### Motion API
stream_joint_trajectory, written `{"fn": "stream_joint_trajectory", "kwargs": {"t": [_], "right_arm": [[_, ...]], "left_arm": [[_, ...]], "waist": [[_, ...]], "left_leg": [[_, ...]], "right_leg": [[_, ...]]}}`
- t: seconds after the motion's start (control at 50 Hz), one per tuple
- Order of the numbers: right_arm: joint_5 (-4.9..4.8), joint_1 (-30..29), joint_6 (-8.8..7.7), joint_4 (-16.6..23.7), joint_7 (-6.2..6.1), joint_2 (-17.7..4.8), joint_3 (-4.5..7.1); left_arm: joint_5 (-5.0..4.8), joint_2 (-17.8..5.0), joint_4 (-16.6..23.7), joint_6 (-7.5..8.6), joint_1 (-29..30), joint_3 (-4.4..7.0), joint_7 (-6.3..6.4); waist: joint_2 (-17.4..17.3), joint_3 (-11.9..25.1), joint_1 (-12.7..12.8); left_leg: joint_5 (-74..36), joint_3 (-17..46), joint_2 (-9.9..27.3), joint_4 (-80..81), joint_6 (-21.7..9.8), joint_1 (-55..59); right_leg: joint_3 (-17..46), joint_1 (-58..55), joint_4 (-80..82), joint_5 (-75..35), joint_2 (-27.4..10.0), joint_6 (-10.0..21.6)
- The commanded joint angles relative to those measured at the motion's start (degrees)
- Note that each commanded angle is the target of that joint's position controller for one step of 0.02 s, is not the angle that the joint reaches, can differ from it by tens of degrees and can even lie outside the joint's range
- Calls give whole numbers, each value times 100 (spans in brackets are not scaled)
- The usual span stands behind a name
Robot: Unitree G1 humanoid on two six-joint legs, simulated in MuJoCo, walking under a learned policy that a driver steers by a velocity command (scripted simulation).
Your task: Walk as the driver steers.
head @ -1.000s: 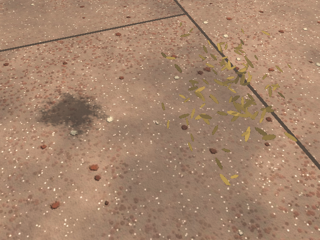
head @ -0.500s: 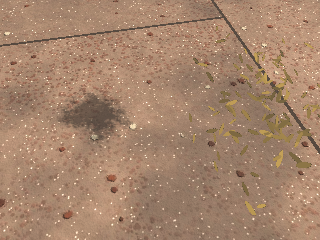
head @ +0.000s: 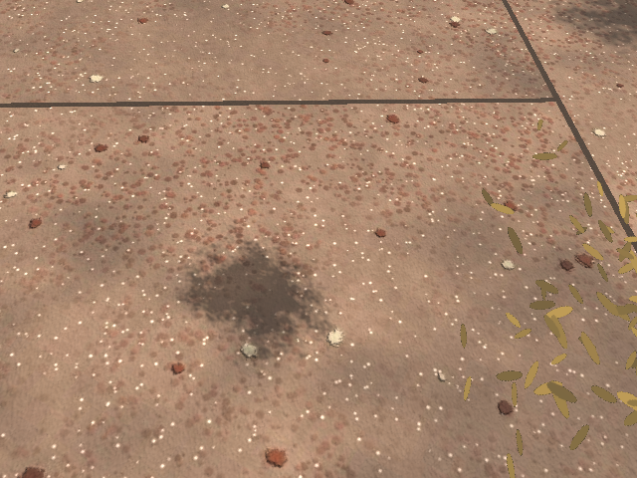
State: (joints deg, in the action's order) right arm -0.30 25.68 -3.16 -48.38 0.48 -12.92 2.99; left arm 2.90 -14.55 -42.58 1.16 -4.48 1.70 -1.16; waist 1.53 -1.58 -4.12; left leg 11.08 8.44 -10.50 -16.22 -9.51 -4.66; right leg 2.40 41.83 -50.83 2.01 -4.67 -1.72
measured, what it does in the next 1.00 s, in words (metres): walks ahead, turning left: right foot, then left foot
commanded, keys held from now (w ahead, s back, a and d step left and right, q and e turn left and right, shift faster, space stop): w+q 0.24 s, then w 0.76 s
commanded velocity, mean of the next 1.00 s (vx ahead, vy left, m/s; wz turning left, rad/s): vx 0.50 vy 0.00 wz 0.27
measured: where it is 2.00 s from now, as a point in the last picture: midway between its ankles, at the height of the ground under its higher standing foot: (226, 304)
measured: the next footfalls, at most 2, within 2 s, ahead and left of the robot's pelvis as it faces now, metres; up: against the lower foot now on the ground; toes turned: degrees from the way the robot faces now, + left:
right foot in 0.26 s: +0.35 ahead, -0.08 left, +0.00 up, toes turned +13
left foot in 0.76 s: +0.54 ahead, +0.18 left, +0.00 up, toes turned +17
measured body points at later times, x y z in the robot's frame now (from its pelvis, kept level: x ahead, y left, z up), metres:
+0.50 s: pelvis +0.30 -0.01 +0.00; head +0.33 -0.01 +0.45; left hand +0.26 +0.26 -0.13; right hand +0.48 -0.24 -0.12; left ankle +0.28 +0.13 -0.67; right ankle +0.31 -0.09 -0.75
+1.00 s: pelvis +0.54 +0.11 +0.00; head +0.55 +0.12 +0.45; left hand +0.55 +0.38 -0.13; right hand +0.63 -0.15 -0.13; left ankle +0.51 +0.16 -0.75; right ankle +0.62 -0.03 -0.67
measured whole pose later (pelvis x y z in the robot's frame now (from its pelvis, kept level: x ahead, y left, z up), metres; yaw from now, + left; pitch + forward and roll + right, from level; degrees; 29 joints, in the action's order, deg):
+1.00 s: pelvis +0.54 +0.11 +0.00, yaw +15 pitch +0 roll +0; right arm 0.6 20.6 -4.7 -53.2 0.5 -13.4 2.0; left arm 2.1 -14.9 -49.4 2.0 -15.0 2.6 -1.8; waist 2.3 -0.9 -0.5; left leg 10.2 -3.7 -4.4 -16.0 -5.3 -6.5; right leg -0.5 32.8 -57.6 13.4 -5.1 1.7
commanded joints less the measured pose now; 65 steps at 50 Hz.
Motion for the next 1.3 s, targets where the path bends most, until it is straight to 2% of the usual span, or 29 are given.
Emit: {"fn": "stream_joint_trajectory", "kwargs": {"t": [0.02, 0.14, 0.18, 0.22, 0.24, 0.26, 0.28, 0.3, 0.32, 0.34, 0.38, 0.46, 0.56, 0.66, 0.7, 0.74, 0.76, 0.78, 0.8, 0.82, 0.86, 0.88, 0.94, 1.06, 1.2, 1.24, 1.26, 1.28, 1.3], "right_arm": [[3, 641, -47, 115, -80, -830, 196], [105, 1146, -8, -102, -210, -788, 163], [114, 961, 9, -121, -259, -856, 173], [102, 545, -42, -62, -231, -1013, 189], [52, 205, -116, -1, -161, -1078, 196], [-3, 86, -222, 146, -98, -882, 146], [-219, 1150, -152, 74, -134, -225, 20], [81, 991, -93, -43, -164, -929, 85], [163, 392, -76, -12, -111, -894, 107], [217, 28, -66, 91, -63, -784, 78], [281, -154, 30, 158, 54, -617, 56], [333, -508, 98, 291, 161, -400, -15], [280, -2014, 39, 772, 258, -206, -220], [200, -2803, 1, 976, 207, -398, -256], [224, -2736, -29, 960, 160, -472, -232], [318, -1607, -118, 554, 71, -671, -119], [417, -605, -171, 318, -4, -1005, -2], [489, 12, -142, 253, -77, -1567, 152], [184, 40, -49, 186, -60, -1383, 171], [113, -458, -35, 187, -36, -1091, 95], [124, -1006, -120, 203, 12, -643, -4], [108, -1075, -152, 146, 1, -525, -34], [75, -837, -267, -58, -1, -581, -5], [71, -244, -270, -429, 6, -615, 0], [152, 335, -224, -814, -88, -808, 19], [168, 210, -208, -863, -120, -883, 32], [162, 140, -191, -889, -124, -930, 42], [145, 100, -177, -890, -121, -875, 16], [109, 125, -188, -703, -119, -666, -56]], "left_arm": [[-16, -386, 555, 60, 748, 76, -30], [-102, -353, 962, 155, 1731, -64, -78], [-147, -420, 982, 201, 1536, -73, -51], [-197, -690, 681, 250, 437, 24, 77], [-214, -866, 455, 330, -605, 95, 171], [-100, -1178, 274, 390, -1706, 203, 291], [19, -1530, 253, 361, -1779, 320, 290], [-137, -1074, 278, 269, -1623, 322, 244], [-149, -682, 254, 287, -1178, 231, 216], [-109, -419, 225, 315, -898, 171, 167], [-122, -350, 4, 398, -1034, 133, 142], [-216, -385, -359, 600, -1472, 140, 38], [-254, -436, -613, 547, -1866, 132, 5], [-224, -720, -873, 473, -2409, 170, 30], [-204, -760, -971, 416, -2489, 168, 68], [-245, -737, -1064, 362, -2548, 142, 97], [-277, -625, -922, 374, -2426, 92, 102], [-404, 25, -645, 388, -2766, -69, 72], [-259, -603, -739, 342, -2634, 111, 130], [-214, -682, -618, 326, -2167, 164, 118], [-204, -440, -591, 306, -1869, 129, 56], [-126, -380, -638, 228, -1956, 125, 27], [-61, -221, -650, 97, -1863, 130, -71], [-108, -124, -190, 85, -371, 74, -110], [-133, -250, 151, 137, 593, 48, -71], [-128, -310, 69, 189, 252, 89, -26], [-115, -381, -126, 228, -333, 142, 17], [-61, -539, -477, 293, -1325, 228, 77], [69, -1029, -675, 343, -2402, 360, 150]], "waist": [[-400, -83, -110], [-615, -199, -376], [-680, -131, -183], [-695, 384, 353], [-670, 819, 939], [-237, 1627, 1336], [1314, 2395, 783], [279, 2166, 777], [-30, 1140, 644], [-278, 570, 543], [37, 127, 345], [317, 105, 237], [326, -119, 488], [323, -169, 713], [349, -141, 633], [143, 425, 137], [-128, 1049, -291], [-1323, 1849, -275], [-992, 1788, -320], [-681, 875, -58], [-563, 207, 292], [-626, 81, 465], [-532, 37, 609], [-489, -310, 362], [-492, -469, 149], [-536, -299, 365], [-512, 14, 629], [-329, 566, 1021], [236, 1338, 1358]], "left_leg": [[-2211, 1373, 1505, 278, 158, 407], [-3705, 1696, 1513, -169, 142, 1110], [-4225, 1732, 1494, -367, 250, 957], [-5496, 1645, 1267, -1283, 508, 384], [-5195, 1593, 1112, -2344, 595, -189], [-3230, 1213, 927, -3624, 542, -881], [2283, 354, 24, -5643, 784, -2587], [1749, 141, 480, -5975, 603, -2868], [1050, 71, 620, -5800, 622, -2850], [782, -25, 743, -5588, 611, -2854], [770, -115, 905, -5298, 630, -2750], [558, -260, 1034, -4656, 658, -2914], [-679, -941, 1326, -2892, 766, -2764], [-687, -1157, 1185, -1908, 651, -2363], [-286, -1204, 1049, -1579, 509, -2064], [-222, -1248, 799, -976, 253, -505], [118, -394, 1591, -926, -30, 904], [359, 2079, 3386, -674, -714, 2642], [392, 2983, 3525, -152, -943, 2278], [268, 2084, 3156, -51, -788, 1599], [-480, 1009, 2593, 350, -425, 349], [-696, 668, 2377, 504, -291, -66], [-1281, 230, 2212, 778, -337, -300], [-1648, -325, 1997, 1017, -265, -151], [-2449, -386, 2333, 617, -169, 857], [-3614, -518, 2332, 45, -41, 969], [-4314, -636, 2227, -672, 44, 920], [-4174, -867, 1956, -1818, 159, 476], [-2252, -1099, 1643, -3570, 275, -713]], "right_leg": [[-159, 464, 423, -469, 260, -33], [-333, 310, 1428, -162, 681, 166], [-309, -534, 1912, -42, 831, 318], [-336, -2506, 2223, 244, 1090, 535], [10, -3896, 2508, -124, 692, 725], [905, -5365, 2419, 647, -388, 976], [3517, -6944, 2346, -26, -2226, 2042], [4043, -6087, 2798, 1016, -1954, 2030], [3214, -5009, 3213, 1282, -1587, 1846], [2623, -4282, 3473, 1077, -1310, 1689], [1809, -3525, 3764, 384, -889, 1482], [1082, -3351, 4024, -598, -730, 1472], [239, -3036, 4234, -1115, -364, 1226], [298, -3663, 3981, -1448, -675, 1138], [294, -4002, 3590, -2003, -782, 1095], [-35, -3894, 2142, -2860, -520, 923], [-220, -2995, 852, -1767, -324, 794], [-753, -995, -1221, 1578, 458, 513], [-299, -338, -1982, 2772, 608, 554], [-100, -63, -2034, 2317, 285, 601], [-82, -513, -1437, 1767, -9, 555], [-100, -810, -1232, 1694, -73, 486], [-233, -906, -1019, 1332, -65, 365], [-442, -447, 418, 81, -137, 225], [-606, -659, 1604, 272, 133, 543], [-723, -1358, 1888, 714, 371, 726], [-820, -2139, 2112, 784, 579, 834], [-778, -3442, 2345, 631, 600, 993], [638, -4976, 2422, 1096, -699, 1299]]}}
